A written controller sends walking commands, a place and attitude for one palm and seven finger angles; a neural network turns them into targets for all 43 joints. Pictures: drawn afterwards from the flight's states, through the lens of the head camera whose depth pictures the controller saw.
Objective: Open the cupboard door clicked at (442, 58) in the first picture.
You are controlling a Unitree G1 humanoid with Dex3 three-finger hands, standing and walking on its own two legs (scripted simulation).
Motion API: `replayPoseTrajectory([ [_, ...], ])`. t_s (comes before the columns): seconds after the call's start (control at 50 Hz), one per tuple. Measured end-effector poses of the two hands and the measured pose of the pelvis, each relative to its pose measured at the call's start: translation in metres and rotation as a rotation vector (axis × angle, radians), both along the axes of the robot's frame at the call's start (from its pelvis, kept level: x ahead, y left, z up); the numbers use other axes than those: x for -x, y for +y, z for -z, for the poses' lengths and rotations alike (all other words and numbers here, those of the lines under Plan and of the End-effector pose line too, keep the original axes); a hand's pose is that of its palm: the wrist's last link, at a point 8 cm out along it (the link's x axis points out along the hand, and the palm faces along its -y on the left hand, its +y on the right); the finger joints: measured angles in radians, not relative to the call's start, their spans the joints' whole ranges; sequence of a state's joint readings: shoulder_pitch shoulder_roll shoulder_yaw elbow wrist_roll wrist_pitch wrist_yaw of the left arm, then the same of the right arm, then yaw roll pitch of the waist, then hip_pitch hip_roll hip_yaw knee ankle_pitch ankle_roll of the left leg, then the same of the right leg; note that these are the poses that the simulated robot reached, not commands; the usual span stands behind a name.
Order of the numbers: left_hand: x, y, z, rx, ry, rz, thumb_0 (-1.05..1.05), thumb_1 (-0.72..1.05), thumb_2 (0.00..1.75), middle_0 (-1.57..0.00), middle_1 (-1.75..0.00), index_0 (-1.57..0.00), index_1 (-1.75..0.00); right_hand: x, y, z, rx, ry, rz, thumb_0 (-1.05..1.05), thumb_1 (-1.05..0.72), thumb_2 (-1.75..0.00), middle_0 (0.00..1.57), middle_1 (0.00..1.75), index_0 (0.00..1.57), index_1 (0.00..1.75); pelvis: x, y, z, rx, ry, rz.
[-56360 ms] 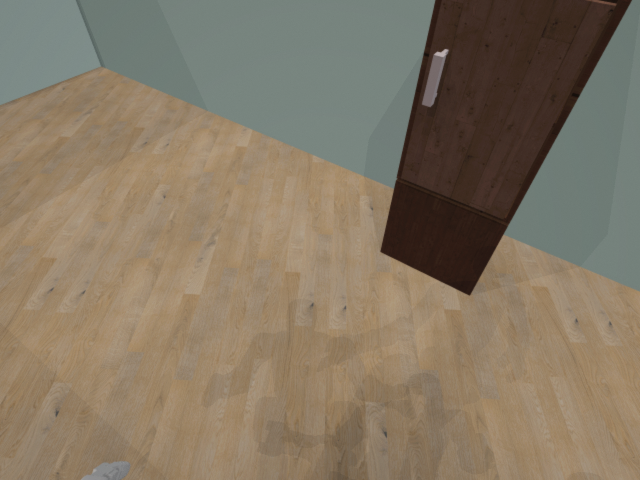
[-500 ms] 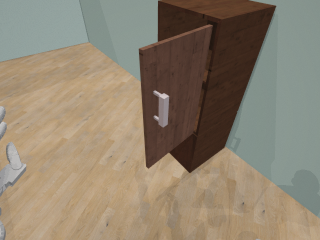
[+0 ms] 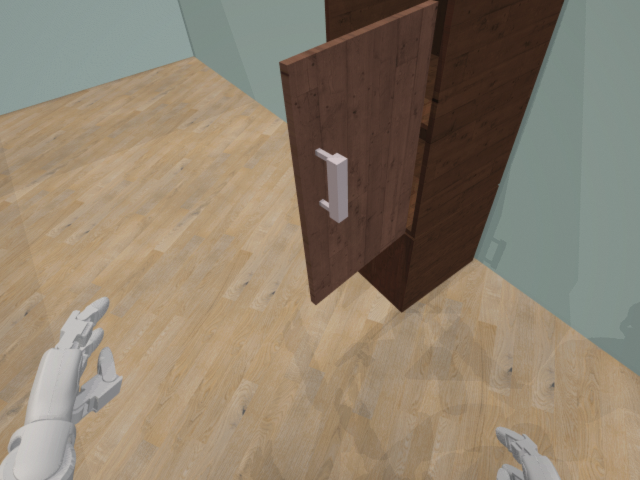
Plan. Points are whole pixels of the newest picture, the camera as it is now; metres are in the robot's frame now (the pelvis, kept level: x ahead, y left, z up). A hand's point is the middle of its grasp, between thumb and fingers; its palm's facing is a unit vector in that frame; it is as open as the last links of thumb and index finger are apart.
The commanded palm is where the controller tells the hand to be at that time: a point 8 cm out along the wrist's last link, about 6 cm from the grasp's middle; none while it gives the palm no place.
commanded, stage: let the arm hang, fingers relaxed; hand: left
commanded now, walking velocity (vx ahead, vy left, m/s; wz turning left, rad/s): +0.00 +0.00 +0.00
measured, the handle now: (330, 184) +0.60 +0.03 +0.04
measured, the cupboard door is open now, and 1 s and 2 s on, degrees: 97 97 97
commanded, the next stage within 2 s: look to check the result in 1.00 s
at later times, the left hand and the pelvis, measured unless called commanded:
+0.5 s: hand out of the picture -0.08 +0.20 -0.16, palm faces +0.04 -0.97 -0.24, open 7.3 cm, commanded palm none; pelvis -0.03 +0.01 +0.01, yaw +1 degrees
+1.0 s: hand out of the picture -0.03 +0.17 -0.16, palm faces +0.04 -0.99 -0.15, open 7.4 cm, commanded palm none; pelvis -0.02 +0.02 +0.01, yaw -1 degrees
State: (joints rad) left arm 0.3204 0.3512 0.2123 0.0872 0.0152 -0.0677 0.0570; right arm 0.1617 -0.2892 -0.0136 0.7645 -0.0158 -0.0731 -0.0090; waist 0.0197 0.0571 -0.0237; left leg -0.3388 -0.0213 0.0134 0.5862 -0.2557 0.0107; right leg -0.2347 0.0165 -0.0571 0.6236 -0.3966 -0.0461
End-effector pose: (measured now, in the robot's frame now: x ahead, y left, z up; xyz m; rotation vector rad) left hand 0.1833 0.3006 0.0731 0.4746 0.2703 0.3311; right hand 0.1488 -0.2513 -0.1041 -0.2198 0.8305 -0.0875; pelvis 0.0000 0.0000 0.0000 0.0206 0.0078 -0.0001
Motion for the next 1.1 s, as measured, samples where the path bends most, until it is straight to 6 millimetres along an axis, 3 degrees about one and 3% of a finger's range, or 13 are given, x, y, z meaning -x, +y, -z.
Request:
replayPoseTrajectory([
  [0.04, 0.017, -0.012, 0.065, 0.112, 0.261, -0.02, 0.0, 0.9, 0.9, -0.19, -0.3, -0.2, -0.29, 0.005, -0.001, 0.006, 0.0, 0.032, 0.006, 0.01, -0.91, -0.9, 0.21, 0.3, 0.2, 0.3, 0.005, 0.001, 0.001, 0.001, 0.001, 0.0],
  [0.1, 0.064, -0.047, 0.143, 0.268, 0.58, -0.021, 0.0, 0.9, 0.9, -0.19, -0.3, -0.2, -0.29, 0.023, -0.001, 0.008, 0.008, 0.099, 0.027, 0.01, -0.91, -0.9, 0.2, 0.3, 0.2, 0.3, 0.011, -0.001, 0.0, 0.004, -0.01, -0.001],
  [0.16, 0.12, -0.087, 0.194, 0.418, 0.805, -0.032, 0.01, 0.91, 0.9, -0.2, -0.3, -0.2, -0.29, 0.053, 0.001, 0.007, 0.033, 0.203, 0.046, 0.01, -0.91, -0.9, 0.2, 0.3, 0.2, 0.3, 0.014, -0.005, -0.001, 0.005, -0.029, -0.006],
  [0.2, 0.144, -0.085, 0.206, 0.466, 0.835, -0.129, -0.02, 0.98, 0.9, -0.2, -0.3, -0.21, -0.3, 0.075, 0.003, 0.007, 0.05, 0.283, 0.049, 0.01, -0.91, -0.9, 0.2, 0.3, 0.2, 0.3, 0.017, -0.008, -0.003, 0.013, -0.038, -0.017],
  [0.28, 0.188, -0.076, 0.213, 0.475, 0.95, -0.175, -0.03, 1.01, 0.9, -0.21, -0.3, -0.21, -0.3, 0.117, 0.008, 0.012, 0.055, 0.427, 0.059, 0.01, -0.91, -0.9, 0.2, 0.3, 0.2, 0.3, 0.023, -0.008, -0.008, 0.034, -0.048, -0.029],
  [0.42, 0.249, -0.061, 0.2, 0.438, 1.122, -0.25, -0.01, 0.95, 0.9, -0.2, -0.3, -0.2, -0.29, 0.173, 0.03, 0.03, -0.018, 0.565, 0.107, 0.01, -0.91, -0.9, 0.2, 0.3, 0.2, 0.3, 0.03, 0.003, -0.012, 0.043, -0.049, -0.02],
  [0.5, 0.263, -0.056, 0.196, 0.424, 1.163, -0.272, 0.0, 0.92, 0.9, -0.2, -0.3, -0.2, -0.29, 0.197, 0.045, 0.035, -0.058, 0.616, 0.127, 0.01, -0.91, -0.9, 0.2, 0.3, 0.2, 0.3, 0.03, 0.008, -0.013, 0.039, -0.052, -0.011],
  [0.6, 0.258, -0.058, 0.197, 0.428, 1.162, -0.26, 0.0, 0.91, 0.9, -0.2, -0.3, -0.2, -0.29, 0.216, 0.06, 0.037, -0.09, 0.66, 0.147, 0.01, -0.91, -0.9, 0.2, 0.3, 0.2, 0.3, 0.029, 0.013, -0.013, 0.033, -0.051, -0.002],
  [0.72, 0.239, -0.069, 0.204, 0.459, 1.127, -0.214, 0.0, 0.91, 0.9, -0.2, -0.3, -0.2, -0.29, 0.223, 0.07, 0.035, -0.099, 0.672, 0.166, 0.01, -0.91, -0.9, 0.2, 0.3, 0.2, 0.3, 0.027, 0.016, -0.014, 0.028, -0.046, 0.005],
  [0.86, 0.22, -0.082, 0.208, 0.493, 1.094, -0.175, 0.0, 0.91, 0.9, -0.2, -0.3, -0.2, -0.29, 0.212, 0.073, 0.033, -0.091, 0.645, 0.176, 0.01, -0.91, -0.9, 0.2, 0.3, 0.2, 0.3, 0.023, 0.019, -0.014, 0.026, -0.039, 0.008],
  [1.1, 0.227, -0.075, 0.204, 0.481, 1.129, -0.211, 0.0, 0.91, 0.9, -0.2, -0.3, -0.2, -0.29, 0.184, 0.07, 0.033, -0.082, 0.606, 0.163, 0.01, -0.92, -0.9, 0.2, 0.3, 0.2, 0.3, 0.013, 0.021, -0.015, 0.022, -0.029, 0.009],
])
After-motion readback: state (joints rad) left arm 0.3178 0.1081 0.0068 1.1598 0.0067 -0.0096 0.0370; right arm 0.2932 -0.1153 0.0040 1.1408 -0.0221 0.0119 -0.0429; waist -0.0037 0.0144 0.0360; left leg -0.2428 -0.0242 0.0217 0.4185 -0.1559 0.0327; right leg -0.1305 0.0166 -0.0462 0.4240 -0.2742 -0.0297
